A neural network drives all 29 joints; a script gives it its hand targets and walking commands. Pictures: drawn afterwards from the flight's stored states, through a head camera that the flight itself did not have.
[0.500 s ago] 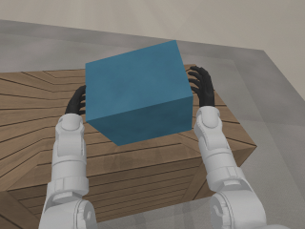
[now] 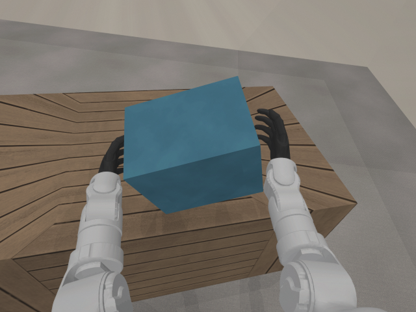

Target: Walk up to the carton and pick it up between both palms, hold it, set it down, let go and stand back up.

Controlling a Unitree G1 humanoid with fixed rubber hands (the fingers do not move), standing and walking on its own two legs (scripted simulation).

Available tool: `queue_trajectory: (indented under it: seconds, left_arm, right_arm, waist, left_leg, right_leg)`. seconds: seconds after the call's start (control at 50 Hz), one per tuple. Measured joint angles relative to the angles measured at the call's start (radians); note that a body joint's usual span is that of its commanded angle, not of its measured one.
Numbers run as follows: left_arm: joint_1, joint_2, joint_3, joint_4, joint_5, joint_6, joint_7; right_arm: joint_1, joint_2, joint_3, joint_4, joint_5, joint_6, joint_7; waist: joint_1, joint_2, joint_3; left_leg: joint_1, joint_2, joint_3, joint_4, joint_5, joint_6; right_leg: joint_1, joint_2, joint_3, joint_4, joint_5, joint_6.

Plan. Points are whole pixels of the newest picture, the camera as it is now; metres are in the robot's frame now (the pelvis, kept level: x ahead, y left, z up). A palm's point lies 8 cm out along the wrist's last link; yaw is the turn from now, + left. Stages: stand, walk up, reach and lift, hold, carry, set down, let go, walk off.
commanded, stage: set down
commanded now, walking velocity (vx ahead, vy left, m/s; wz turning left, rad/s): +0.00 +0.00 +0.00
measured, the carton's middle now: (198, 152) +0.44 +0.01 +0.05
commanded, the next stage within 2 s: none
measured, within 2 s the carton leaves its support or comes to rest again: neither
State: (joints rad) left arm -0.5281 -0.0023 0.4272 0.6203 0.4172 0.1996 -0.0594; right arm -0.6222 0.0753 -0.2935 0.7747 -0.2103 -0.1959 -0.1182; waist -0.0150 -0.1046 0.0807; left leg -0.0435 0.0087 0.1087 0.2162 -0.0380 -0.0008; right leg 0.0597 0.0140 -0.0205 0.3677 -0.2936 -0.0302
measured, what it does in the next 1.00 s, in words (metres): stands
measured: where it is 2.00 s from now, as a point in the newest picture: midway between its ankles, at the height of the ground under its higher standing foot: outside the picture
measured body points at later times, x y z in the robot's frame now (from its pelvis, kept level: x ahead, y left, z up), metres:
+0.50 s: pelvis +0.01 +0.00 +0.00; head +0.01 +0.03 +0.45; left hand +0.38 +0.19 +0.05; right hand +0.40 -0.14 +0.12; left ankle +0.06 +0.13 -0.75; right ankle -0.05 -0.08 -0.75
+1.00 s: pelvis +0.02 +0.01 +0.00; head +0.05 +0.03 +0.45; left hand +0.40 +0.20 +0.02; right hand +0.41 -0.14 +0.08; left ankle +0.06 +0.13 -0.75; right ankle -0.05 -0.08 -0.75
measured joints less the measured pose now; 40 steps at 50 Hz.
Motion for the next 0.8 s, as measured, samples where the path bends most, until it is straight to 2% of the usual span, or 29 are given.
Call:
queue_trajectory:
  seconds: [0.12, 0.28, 0.38, 0.8]
  left_arm:
    - [0.000, 0.000, 0.005, 0.018, -0.018, -0.065, 0.013]
    - [0.000, 0.001, 0.022, 0.070, -0.019, -0.077, 0.013]
    - [0.000, 0.002, 0.025, 0.071, -0.021, -0.105, 0.014]
    - [-0.020, 0.025, 0.048, 0.190, -0.046, -0.206, 0.028]
  right_arm:
    - [0.000, 0.003, -0.011, 0.002, -0.006, -0.038, -0.001]
    - [0.000, 0.005, -0.015, 0.028, -0.024, -0.015, -0.008]
    - [0.000, 0.006, -0.019, 0.029, -0.025, -0.031, -0.009]
    - [0.000, 0.056, -0.130, 0.062, -0.126, -0.034, -0.005]
  waist:
    - [0.000, 0.000, 0.000]
    - [0.000, 0.000, 0.000]
    - [0.000, 0.000, 0.000]
    - [0.000, 0.000, -0.030]
  left_leg:
    - [-0.008, 0.000, 0.003, 0.005, -0.009, 0.000]
    - [-0.012, 0.000, 0.009, 0.009, -0.019, 0.000]
    - [-0.020, 0.000, 0.009, 0.013, -0.021, 0.000]
    - [-0.109, 0.000, 0.010, 0.037, -0.027, 0.000]
  right_leg:
    - [-0.007, -0.001, 0.002, 0.000, -0.003, 0.000]
    - [-0.011, -0.002, 0.006, 0.000, -0.009, 0.000]
    - [-0.018, -0.002, 0.005, 0.000, -0.010, 0.000]
    - [-0.095, -0.005, 0.004, 0.000, -0.004, 0.000]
